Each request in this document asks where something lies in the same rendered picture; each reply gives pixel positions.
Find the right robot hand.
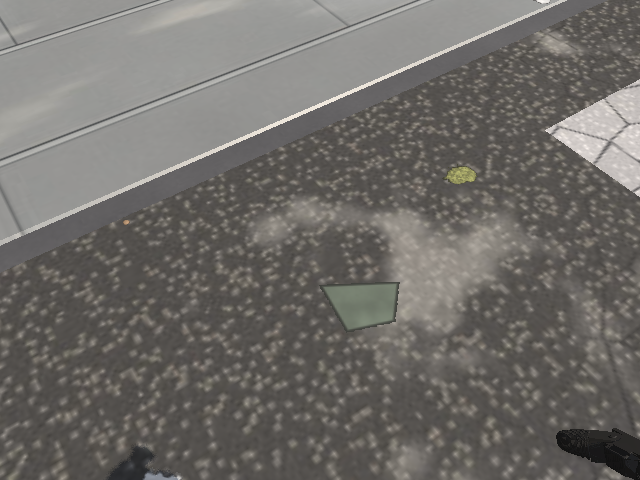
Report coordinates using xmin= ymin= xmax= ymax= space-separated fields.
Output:
xmin=556 ymin=428 xmax=640 ymax=480

